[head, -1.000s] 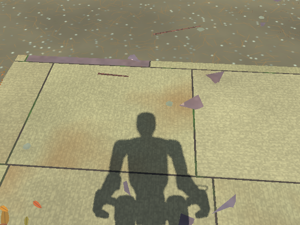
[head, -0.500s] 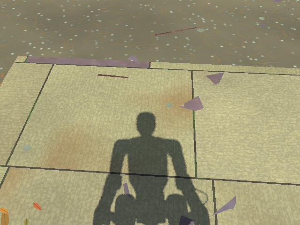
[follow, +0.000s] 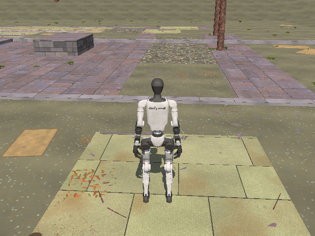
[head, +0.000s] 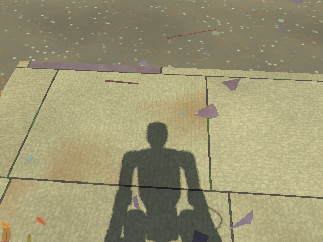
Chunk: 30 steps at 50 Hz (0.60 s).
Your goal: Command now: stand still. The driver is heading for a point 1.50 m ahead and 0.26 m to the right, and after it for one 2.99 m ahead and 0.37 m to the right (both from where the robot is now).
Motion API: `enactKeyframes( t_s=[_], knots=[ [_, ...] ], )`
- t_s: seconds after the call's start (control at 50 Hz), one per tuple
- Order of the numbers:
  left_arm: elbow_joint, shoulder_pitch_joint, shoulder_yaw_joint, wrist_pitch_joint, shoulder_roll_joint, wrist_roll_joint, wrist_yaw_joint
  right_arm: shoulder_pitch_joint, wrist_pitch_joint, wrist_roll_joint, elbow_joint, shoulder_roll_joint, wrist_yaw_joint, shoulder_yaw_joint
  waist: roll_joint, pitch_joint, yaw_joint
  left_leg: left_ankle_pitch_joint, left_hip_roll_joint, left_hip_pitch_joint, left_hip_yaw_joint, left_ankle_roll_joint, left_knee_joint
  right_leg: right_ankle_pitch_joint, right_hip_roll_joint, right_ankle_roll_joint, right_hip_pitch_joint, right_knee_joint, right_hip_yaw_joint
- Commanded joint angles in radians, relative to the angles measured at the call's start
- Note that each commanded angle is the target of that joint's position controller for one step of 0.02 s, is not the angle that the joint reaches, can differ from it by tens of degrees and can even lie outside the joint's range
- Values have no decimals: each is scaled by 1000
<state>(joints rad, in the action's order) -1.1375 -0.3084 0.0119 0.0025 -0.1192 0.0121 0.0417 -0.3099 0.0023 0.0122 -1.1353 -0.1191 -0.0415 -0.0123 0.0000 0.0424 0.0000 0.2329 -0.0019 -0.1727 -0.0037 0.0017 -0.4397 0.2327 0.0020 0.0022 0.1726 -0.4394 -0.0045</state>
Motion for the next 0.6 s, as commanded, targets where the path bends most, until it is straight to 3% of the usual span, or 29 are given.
enactKeyframes(
  t_s=[0.02, 0.54, 0.56, 0.6],
  knots=[
    [4, -73, 7, 3, -67, 0, 2, -73, 3, 0, 4, -67, -2, -7, -1, 54, 0, -46, -68, -43, -68, -30, 90, -48, 67, -30, 42, 89, -67],
    [-4, -106, -2, 8, -58, -1, 0, -105, 7, -1, -4, -59, 0, 2, -1, 52, 0, -34, -69, -60, -71, -30, 90, -36, 69, -30, 60, 89, -71],
    [-7, -117, -3, 7, -55, -1, -1, -116, 7, -1, -7, -55, 1, 3, -1, 30, 0, 42, -62, -53, -70, -31, 100, 40, 61, -31, 53, 99, -69],
    [3, -119, 8, -1, -81, 1, -3, -118, -1, 1, 3, -82, 3, -9, -2, 51, 0, 287, -29, -89, -61, -51, 78, 284, 28, -51, 90, 75, -59]
  ],
)
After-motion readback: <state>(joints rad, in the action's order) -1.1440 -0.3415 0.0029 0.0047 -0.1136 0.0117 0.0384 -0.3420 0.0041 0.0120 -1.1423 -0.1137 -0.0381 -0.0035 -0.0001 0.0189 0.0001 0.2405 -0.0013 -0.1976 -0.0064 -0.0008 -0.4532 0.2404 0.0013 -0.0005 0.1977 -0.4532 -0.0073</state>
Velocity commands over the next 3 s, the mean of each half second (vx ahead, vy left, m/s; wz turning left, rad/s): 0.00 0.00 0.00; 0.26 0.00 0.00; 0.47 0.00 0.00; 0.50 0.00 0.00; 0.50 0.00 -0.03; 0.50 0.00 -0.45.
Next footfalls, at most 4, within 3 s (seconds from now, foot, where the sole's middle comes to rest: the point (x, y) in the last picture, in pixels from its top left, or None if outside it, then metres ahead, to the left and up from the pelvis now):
1.26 left None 0.41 0.05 -0.78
1.82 right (192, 194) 0.73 -0.10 -0.78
2.38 left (155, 141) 1.04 0.07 -0.78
2.94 right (187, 107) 1.29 -0.12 -0.78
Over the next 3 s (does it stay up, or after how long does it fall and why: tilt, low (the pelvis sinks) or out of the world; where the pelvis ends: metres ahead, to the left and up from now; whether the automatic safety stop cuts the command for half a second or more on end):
stays up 1.20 -0.05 -0.03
